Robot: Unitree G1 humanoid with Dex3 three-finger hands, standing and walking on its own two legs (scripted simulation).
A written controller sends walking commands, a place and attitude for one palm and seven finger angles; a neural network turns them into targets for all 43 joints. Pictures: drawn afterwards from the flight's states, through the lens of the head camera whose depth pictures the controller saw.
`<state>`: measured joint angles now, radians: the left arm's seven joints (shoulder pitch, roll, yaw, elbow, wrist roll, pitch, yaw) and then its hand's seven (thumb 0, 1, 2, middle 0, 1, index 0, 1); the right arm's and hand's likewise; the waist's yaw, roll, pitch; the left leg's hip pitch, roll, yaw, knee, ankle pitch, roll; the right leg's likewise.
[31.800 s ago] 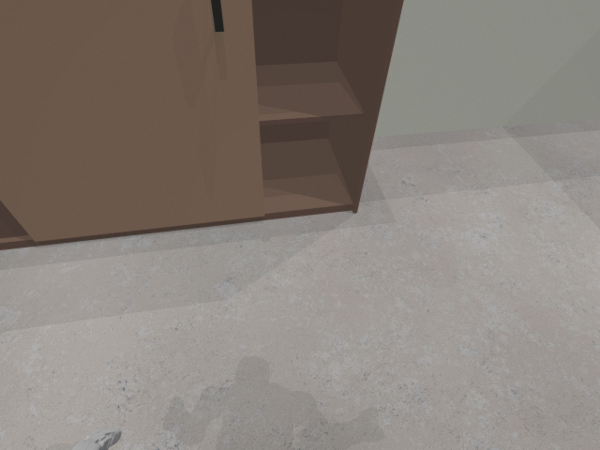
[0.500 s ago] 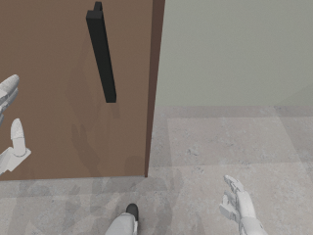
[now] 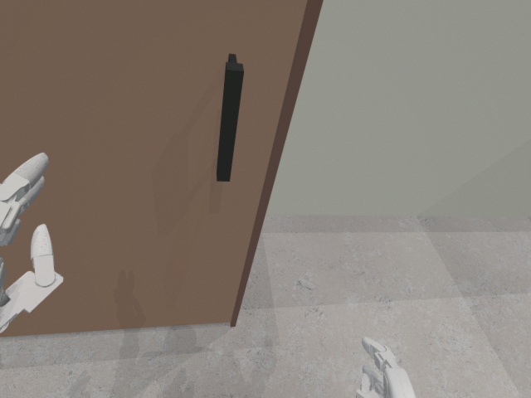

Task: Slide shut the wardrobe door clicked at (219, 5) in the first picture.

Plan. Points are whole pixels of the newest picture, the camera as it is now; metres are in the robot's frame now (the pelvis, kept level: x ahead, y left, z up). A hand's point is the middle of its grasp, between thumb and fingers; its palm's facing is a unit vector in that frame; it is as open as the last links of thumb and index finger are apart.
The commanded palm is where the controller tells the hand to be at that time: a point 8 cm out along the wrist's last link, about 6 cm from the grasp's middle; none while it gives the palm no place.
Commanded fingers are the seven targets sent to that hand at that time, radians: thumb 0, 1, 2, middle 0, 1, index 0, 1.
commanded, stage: stop stepping back and stand still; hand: left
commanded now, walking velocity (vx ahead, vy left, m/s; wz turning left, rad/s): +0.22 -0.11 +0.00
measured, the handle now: (227, 122) +0.49 +0.12 +0.17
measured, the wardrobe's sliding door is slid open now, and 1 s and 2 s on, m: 0.00 0.00 0.00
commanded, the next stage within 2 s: let the arm hang, fingers relaxed in 0.58 s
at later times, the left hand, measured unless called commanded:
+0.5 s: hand out of the picture +0.14 +0.30 +0.17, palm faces +0.47 -0.74 -0.47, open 7.4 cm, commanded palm +0.07 +0.34 +0.16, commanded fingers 0.00 0.90 0.90 -0.20 -0.30 -0.20 -0.30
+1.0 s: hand out of the picture +0.00 +0.20 -0.19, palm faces +0.21 -0.96 -0.17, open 6.8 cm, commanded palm none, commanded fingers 0.00 0.90 0.90 -0.20 -0.30 -0.20 -0.30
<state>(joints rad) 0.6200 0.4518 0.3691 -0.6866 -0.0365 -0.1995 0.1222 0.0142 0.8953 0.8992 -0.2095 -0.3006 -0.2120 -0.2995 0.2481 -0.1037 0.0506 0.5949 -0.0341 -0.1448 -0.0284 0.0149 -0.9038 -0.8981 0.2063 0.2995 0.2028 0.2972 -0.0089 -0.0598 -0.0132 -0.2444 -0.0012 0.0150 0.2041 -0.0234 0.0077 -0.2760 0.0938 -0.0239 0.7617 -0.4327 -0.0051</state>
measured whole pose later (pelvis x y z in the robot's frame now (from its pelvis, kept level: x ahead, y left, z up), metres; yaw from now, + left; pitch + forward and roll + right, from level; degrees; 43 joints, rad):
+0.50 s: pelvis -0.05 +0.03 -0.03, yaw +3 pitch -3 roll -1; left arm 0.51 0.50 0.49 -0.58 -0.03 -0.20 0.15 0.01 0.89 0.90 -0.21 -0.30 -0.21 -0.30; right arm 0.27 -0.15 0.03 0.61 -0.02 -0.12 -0.04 0.01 -0.91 -0.90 0.20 0.30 0.20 0.30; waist -0.02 -0.05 0.02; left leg -0.30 0.09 0.01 0.63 -0.29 -0.04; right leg -0.32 0.03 -0.11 0.70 -0.42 0.00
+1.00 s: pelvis -0.06 +0.02 -0.03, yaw +9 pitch -1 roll +1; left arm 0.26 0.13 0.04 0.78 0.00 0.01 0.02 -0.06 1.01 0.90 -0.21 -0.30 -0.21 -0.30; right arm 0.22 -0.19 0.00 0.88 -0.03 0.04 -0.01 0.01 -0.91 -0.90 0.20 0.30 0.20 0.30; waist -0.01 -0.02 0.08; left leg -0.38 0.01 0.01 0.73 -0.41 -0.01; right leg -0.35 0.01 -0.09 0.66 -0.31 -0.07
